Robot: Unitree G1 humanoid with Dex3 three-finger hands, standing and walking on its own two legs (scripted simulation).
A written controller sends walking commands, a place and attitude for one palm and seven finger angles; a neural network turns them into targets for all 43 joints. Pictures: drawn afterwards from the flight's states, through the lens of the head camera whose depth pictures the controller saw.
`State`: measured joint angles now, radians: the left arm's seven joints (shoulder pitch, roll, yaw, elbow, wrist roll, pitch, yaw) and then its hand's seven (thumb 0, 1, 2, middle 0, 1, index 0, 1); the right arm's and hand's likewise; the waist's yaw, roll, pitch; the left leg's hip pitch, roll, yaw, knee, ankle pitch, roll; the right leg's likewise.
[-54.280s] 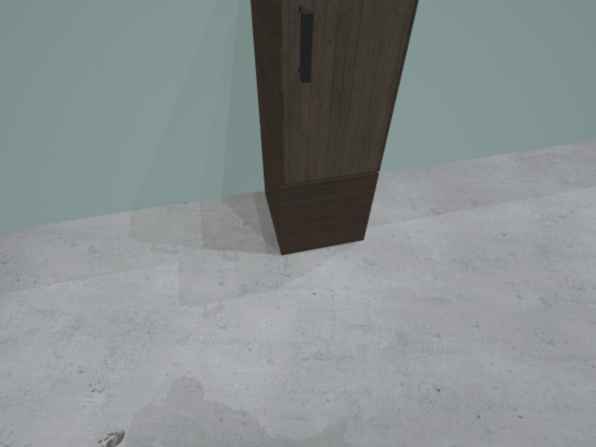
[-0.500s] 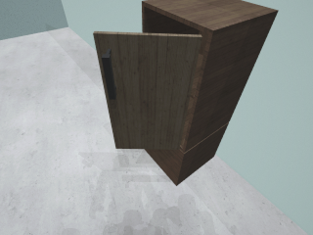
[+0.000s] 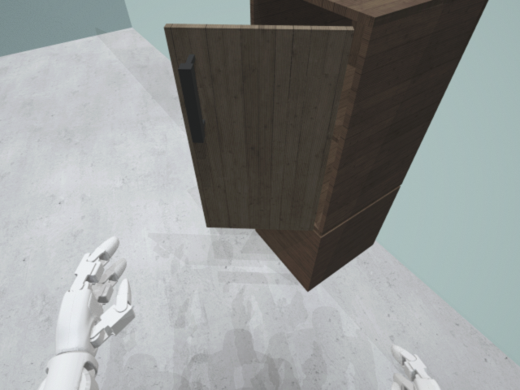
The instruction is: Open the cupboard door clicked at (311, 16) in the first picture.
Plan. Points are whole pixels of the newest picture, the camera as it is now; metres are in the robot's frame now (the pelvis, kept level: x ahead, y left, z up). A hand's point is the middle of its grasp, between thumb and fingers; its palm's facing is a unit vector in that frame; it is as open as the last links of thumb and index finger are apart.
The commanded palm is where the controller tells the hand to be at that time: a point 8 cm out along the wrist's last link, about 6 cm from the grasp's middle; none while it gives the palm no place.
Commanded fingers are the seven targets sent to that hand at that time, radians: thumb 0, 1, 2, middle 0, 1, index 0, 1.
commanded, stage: raise the hand with hooked fingers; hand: left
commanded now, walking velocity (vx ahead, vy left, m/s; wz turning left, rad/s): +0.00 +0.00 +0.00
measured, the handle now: (195, 100) +0.61 +0.15 +0.14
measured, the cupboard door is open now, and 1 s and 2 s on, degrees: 52 52 52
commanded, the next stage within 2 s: move the hooked fingers beside the handle in 1.86 s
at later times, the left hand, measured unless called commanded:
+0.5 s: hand (124, 301) +0.24 +0.21 +0.03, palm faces -0.07 -1.00 -0.07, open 10.5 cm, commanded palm +0.20 +0.27 +0.05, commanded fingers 0.00 0.01 0.52 -0.26 -0.87 -0.26 -0.87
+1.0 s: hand (80, 243) +0.28 +0.26 +0.12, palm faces +0.04 -1.00 -0.05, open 13.3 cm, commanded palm +0.25 +0.30 +0.12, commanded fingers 0.00 -0.50 0.30 -0.30 -1.20 -0.30 -1.20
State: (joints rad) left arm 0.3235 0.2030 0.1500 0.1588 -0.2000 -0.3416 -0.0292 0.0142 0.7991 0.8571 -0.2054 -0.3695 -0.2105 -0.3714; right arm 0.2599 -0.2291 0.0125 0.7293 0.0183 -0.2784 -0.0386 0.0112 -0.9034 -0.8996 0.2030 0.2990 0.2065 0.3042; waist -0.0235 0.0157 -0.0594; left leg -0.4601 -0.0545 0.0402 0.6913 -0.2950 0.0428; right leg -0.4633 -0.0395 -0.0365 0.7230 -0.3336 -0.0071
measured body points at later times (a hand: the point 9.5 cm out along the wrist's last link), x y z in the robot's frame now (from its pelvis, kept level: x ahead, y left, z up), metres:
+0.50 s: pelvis +0.03 -0.03 -0.03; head +0.08 -0.03 +0.42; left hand +0.24 +0.27 +0.04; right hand +0.22 -0.26 -0.10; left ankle +0.04 +0.08 -0.72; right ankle +0.03 -0.12 -0.72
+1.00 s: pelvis +0.03 -0.01 +0.00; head +0.03 +0.00 +0.45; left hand +0.28 +0.31 +0.12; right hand +0.21 -0.25 -0.06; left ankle +0.04 +0.08 -0.72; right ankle +0.03 -0.12 -0.72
